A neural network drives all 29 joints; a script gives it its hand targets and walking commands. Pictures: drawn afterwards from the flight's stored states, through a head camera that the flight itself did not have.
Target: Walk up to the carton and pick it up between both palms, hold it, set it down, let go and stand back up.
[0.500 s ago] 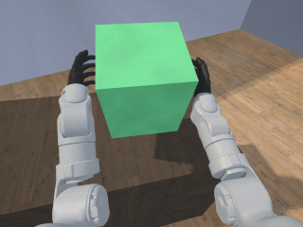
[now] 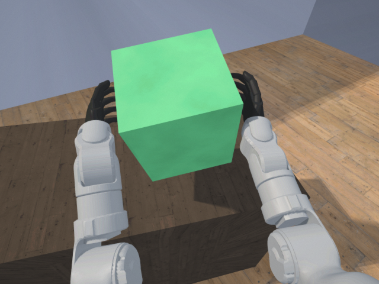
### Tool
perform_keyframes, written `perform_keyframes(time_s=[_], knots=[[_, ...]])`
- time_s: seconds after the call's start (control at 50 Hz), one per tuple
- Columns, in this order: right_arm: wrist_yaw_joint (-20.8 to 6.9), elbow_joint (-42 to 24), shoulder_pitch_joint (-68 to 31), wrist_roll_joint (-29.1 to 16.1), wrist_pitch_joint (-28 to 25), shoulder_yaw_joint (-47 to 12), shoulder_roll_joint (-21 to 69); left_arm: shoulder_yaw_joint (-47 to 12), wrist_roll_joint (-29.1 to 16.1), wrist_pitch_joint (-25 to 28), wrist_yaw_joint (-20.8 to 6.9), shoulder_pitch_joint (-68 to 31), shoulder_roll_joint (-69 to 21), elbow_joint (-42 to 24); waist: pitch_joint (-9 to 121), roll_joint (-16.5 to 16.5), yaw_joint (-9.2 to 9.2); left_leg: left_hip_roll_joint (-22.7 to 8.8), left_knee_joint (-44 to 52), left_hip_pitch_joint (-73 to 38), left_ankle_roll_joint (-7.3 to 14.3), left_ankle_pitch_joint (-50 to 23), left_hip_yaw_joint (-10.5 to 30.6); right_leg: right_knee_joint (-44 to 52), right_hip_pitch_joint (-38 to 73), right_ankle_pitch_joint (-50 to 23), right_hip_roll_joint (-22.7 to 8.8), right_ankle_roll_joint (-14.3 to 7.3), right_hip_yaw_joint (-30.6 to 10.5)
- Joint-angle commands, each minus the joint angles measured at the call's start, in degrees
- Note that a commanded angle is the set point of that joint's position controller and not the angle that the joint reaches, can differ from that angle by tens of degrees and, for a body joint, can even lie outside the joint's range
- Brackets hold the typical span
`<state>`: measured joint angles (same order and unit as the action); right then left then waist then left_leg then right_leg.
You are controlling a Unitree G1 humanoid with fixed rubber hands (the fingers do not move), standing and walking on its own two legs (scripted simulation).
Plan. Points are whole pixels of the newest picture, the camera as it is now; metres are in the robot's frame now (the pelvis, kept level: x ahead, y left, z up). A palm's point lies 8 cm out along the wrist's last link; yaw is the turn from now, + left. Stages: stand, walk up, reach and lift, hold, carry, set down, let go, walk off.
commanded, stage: set down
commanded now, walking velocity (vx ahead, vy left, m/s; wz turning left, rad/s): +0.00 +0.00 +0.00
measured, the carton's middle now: (178, 113) +0.44 +0.00 +0.14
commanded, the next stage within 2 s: none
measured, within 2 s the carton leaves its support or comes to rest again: neither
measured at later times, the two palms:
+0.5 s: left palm (108, 126) +0.40 +0.16 +0.14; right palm (246, 118) +0.40 -0.14 +0.16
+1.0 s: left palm (103, 133) +0.40 +0.17 +0.12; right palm (236, 127) +0.40 -0.13 +0.13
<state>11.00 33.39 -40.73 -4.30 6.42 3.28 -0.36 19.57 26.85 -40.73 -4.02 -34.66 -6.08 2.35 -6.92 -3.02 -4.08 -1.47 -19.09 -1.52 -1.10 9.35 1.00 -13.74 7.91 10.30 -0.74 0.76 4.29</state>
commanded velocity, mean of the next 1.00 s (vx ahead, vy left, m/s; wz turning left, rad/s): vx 0.00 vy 0.00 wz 0.00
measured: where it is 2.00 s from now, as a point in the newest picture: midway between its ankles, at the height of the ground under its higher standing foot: outside the picture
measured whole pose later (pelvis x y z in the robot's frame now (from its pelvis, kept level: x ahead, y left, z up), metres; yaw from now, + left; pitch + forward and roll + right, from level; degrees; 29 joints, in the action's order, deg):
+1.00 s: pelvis +0.02 +0.01 +0.00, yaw -1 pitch -5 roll -1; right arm 8.7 53.2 -41.0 5.3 -5.7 17.6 2.5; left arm 19.5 20.6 -19.8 2.0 -37.0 -3.6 31.7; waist -1.7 -3.3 0.1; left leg -1.1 -19.9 3.4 -0.7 11.0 -0.3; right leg -12.8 3.5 10.6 -1.4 1.4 3.7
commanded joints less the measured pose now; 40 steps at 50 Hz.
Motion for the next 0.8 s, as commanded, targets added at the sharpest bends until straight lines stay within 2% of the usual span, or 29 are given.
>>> perform_keyframes(time_s=[0.0, 0.08, 0.12, 0.16, 0.22, 0.24, 0.26, 0.3, 0.36, 0.46, 0.52, 0.58, 0.62, 0.66, 0.72, 0.74, 0.78], knots=[[-9.55, -12.32, -41.13, 5.95, -8.53, -10.11, 21.76, -20.61, -7.87, 10.77, -8.6, -40.85, -20.54, 2.58, 28.7, 1.22, 1.06, 2.65, 2.93, -8.09, 1.01, -11.01, -6.19, 0.14, -1.62, -10.36, 1.72, 2.47, 4.39], [-11.17, -4.24, -42.75, 11.14, -9.57, -4.27, 23.9, -15.0, -6.3, 13.37, -8.79, -42.45, -19.88, 14.52, 23.43, -0.65, 2.76, 2.52, 6.8, -1.61, 3.28, 3.12, -7.31, 1.26, -3.31, 1.36, 0.65, 2.91, 4.25], [-11.89, -0.06, -43.18, 12.61, -9.87, -1.79, 25.03, -12.87, -5.8, 14.77, -8.56, -43.29, -19.79, 18.44, 21.07, -0.27, 3.79, 2.53, 7.89, 0.25, 3.92, 6.42, -7.81, 1.32, -3.69, 4.97, 0.33, 2.89, 4.05], [-12.32, 2.73, -44.16, 13.7, -10.33, 0.47, 26.26, -11.21, -5.69, 16.39, -8.21, -44.92, -20.41, 21.36, 20.23, 0.0, 4.33, 2.71, 8.23, 1.29, 4.02, 7.24, -8.08, 1.6, -4.15, 6.65, 0.15, 3.1, 3.68], [-12.65, 6.09, -44.65, 14.69, -11.21, 2.66, 27.48, -9.89, -5.37, 18.97, -7.29, -47.23, -20.97, 23.29, 20.97, 1.9, 4.27, 3.08, 7.53, 0.46, 3.05, 4.24, -8.19, 0.72, -4.31, 4.04, 0.42, 3.02, 3.35], [-12.83, 6.83, -44.94, 15.02, -11.58, 3.28, 27.79, -9.58, -5.6, 19.91, -7.0, -47.59, -21.38, 23.94, 21.76, 2.29, 4.6, 3.09, 7.44, 0.09, 2.72, 2.69, -8.22, 0.6, -4.08, 2.53, 0.64, 3.07, 3.69], [-12.98, 7.92, -44.38, 15.1, -11.93, 4.0, 28.17, -9.98, -5.91, 20.93, -6.69, -48.81, -21.24, 23.43, 22.82, 2.71, 3.77, 3.11, 6.76, -0.41, 2.21, 1.12, -8.06, 0.26, -4.2, 0.86, 0.69, 2.9, 3.46], [-13.25, 9.39, -44.3, 15.54, -12.66, 4.08, 29.01, -10.38, -6.31, 22.93, -6.17, -49.84, -21.74, 24.37, 25.18, 3.31, 4.22, 3.21, 6.07, -1.3, 1.62, -2.88, -8.19, -0.62, -3.1, -4.24, 0.95, 3.02, 3.57], [-13.27, 10.69, -43.68, 15.72, -13.36, 3.33, 30.53, -10.12, -6.99, 25.28, -5.73, -50.27, -21.87, 25.0, 28.24, 2.6, 4.21, 3.54, 4.73, -0.89, 1.16, -7.72, -8.13, -2.12, -0.24, -13.3, 0.78, 3.47, 2.95], [-12.58, 8.71, -42.09, 14.29, -15.55, -2.86, 34.46, -13.95, -10.05, 29.11, -5.32, -49.31, -23.68, 22.86, 39.17, 1.57, 4.29, 4.09, 1.47, -0.58, -0.16, -21.56, -7.49, -6.43, 8.99, -36.76, 0.58, 4.25, 2.12], [-11.66, 6.42, -40.78, 12.14, -16.56, -7.43, 35.62, -17.35, -11.69, 30.08, -5.15, -46.72, -25.98, 20.7, 43.3, 3.06, 4.41, 3.64, -0.99, -1.94, -1.47, -31.39, -6.69, -7.9, 10.76, -45.26, 0.83, 3.97, 2.02], [-10.81, 5.23, -38.85, 10.56, -16.33, -9.64, 34.96, -19.7, -12.34, 29.45, -5.1, -43.21, -27.42, 19.61, 42.0, 3.75, 3.6, 3.01, -2.69, -4.59, -2.62, -37.31, -5.66, -6.84, 7.68, -43.3, 1.68, 3.36, 2.67], [-10.35, 5.69, -37.0, 10.18, -15.72, -9.32, 33.41, -20.46, -12.11, 28.52, -5.0, -41.04, -27.92, 18.79, 39.07, 4.62, 2.84, 2.48, -3.22, -7.68, -3.43, -39.62, -5.03, -4.95, 3.81, -37.45, 2.62, 2.95, 3.61], [-10.07, 6.48, -35.48, 10.01, -15.1, -8.15, 31.04, -21.61, -11.85, 27.42, -4.95, -39.6, -28.18, 19.13, 35.87, 5.39, 2.06, 2.13, -3.15, -10.09, -4.02, -39.15, -4.48, -2.62, -0.33, -29.73, 3.2, 2.29, 4.31], [-9.89, 7.22, -34.85, 9.97, -13.73, -5.54, 28.08, -20.52, -10.95, 25.82, -5.14, -38.64, -27.7, 21.43, 29.19, 4.76, 0.9, 2.28, -1.75, -9.42, -4.15, -32.77, -4.27, -0.21, -2.12, -21.19, 3.4, 1.79, 4.6], [-10.0, 7.84, -34.84, 10.33, -13.46, -4.45, 27.3, -20.04, -10.54, 25.46, -5.2, -38.86, -27.47, 22.09, 27.87, 5.02, 0.78, 2.36, -1.22, -8.85, -4.07, -30.3, -4.17, 0.12, -2.16, -19.15, 3.22, 1.6, 4.59], [-10.31, 8.13, -34.93, 10.41, -13.61, -3.15, 26.48, -19.87, -10.28, 25.41, -5.12, -39.88, -27.62, 21.24, 26.79, 5.96, 0.89, 2.31, -1.3, -9.23, -4.2, -30.12, -4.35, 0.22, -2.84, -17.68, 3.37, 1.52, 4.57]])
